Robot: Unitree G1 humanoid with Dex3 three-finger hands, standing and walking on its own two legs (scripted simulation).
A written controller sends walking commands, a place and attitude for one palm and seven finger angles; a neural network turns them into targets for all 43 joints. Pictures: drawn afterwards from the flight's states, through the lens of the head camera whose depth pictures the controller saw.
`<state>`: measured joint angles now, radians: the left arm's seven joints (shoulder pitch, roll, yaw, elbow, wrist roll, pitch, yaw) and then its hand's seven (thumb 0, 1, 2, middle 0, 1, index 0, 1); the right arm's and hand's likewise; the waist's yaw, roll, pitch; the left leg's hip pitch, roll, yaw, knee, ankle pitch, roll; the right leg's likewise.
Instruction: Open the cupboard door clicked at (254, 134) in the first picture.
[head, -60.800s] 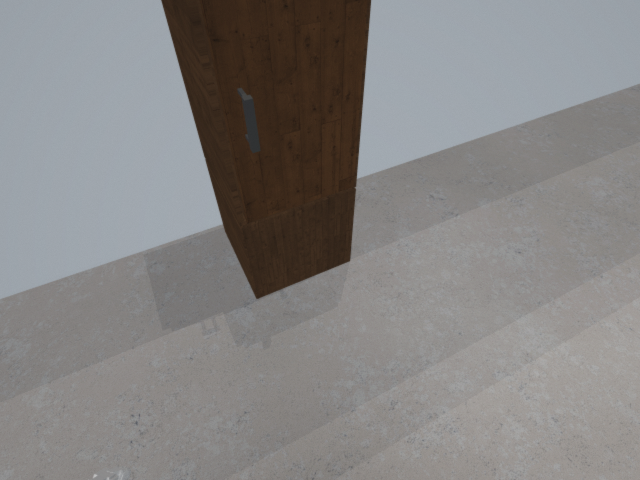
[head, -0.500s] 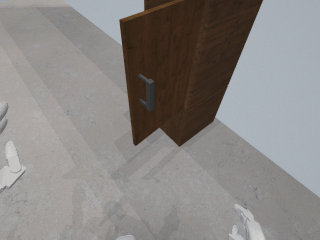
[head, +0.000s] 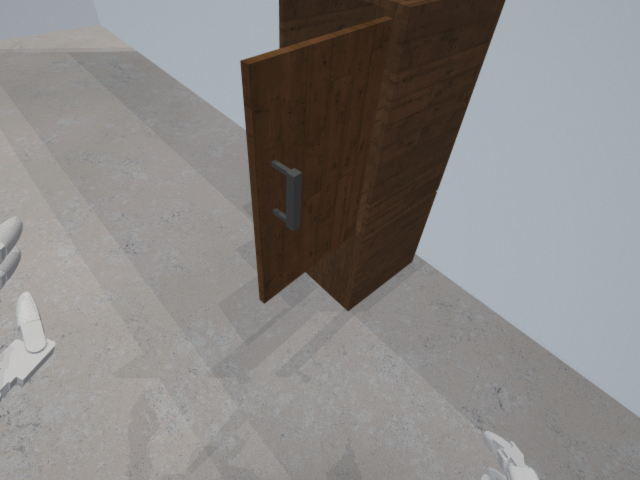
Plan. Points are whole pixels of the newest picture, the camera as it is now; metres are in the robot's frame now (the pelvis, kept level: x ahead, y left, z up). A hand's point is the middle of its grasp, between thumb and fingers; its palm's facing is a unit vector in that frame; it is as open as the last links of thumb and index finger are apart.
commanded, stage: stop stepping back and stand still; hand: left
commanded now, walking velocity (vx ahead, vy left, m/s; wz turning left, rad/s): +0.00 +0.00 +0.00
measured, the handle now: (285, 196) +0.61 +0.10 +0.00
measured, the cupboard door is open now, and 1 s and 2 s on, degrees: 95 95 95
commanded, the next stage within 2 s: let the arm hang, fingers relaxed in 0.02 s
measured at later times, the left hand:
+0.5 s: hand out of the picture -0.01 +0.18 -0.17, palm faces +0.02 -0.98 -0.18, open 7.1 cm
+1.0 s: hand out of the picture +0.04 +0.21 -0.15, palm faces +0.03 -0.96 -0.28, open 7.4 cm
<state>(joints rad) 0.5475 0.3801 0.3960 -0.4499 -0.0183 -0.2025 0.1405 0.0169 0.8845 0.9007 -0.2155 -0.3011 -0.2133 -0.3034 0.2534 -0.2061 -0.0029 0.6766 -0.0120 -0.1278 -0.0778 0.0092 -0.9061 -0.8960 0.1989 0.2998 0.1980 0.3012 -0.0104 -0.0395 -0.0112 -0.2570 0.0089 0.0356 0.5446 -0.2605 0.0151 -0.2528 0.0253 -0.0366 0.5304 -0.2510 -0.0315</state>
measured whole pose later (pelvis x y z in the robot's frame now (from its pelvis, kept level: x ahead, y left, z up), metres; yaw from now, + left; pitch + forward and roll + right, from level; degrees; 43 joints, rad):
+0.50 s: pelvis -0.02 +0.00 +0.01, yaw +1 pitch -1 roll +0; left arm 0.29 0.21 0.00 1.03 0.01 0.03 0.00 0.01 0.98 0.90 -0.21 -0.30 -0.21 -0.30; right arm 0.25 -0.22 0.00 1.04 -0.03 0.02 0.00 0.00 -0.91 -0.90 0.20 0.30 0.20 0.30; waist 0.00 -0.03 0.06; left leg -0.26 0.00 0.01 0.46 -0.18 0.02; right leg -0.24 0.02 -0.06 0.44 -0.18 -0.03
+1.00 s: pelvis -0.01 +0.00 +0.01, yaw +1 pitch -2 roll +0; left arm 0.16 0.24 0.01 1.12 0.01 0.00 0.01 0.01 0.91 0.90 -0.20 -0.30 -0.20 -0.30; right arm 0.21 -0.21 -0.02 1.13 -0.02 0.01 0.00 0.00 -0.91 -0.90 0.20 0.30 0.20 0.30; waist -0.01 0.03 0.05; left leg -0.19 -0.01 0.02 0.39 -0.17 0.01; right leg -0.19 0.01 -0.05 0.40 -0.18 -0.03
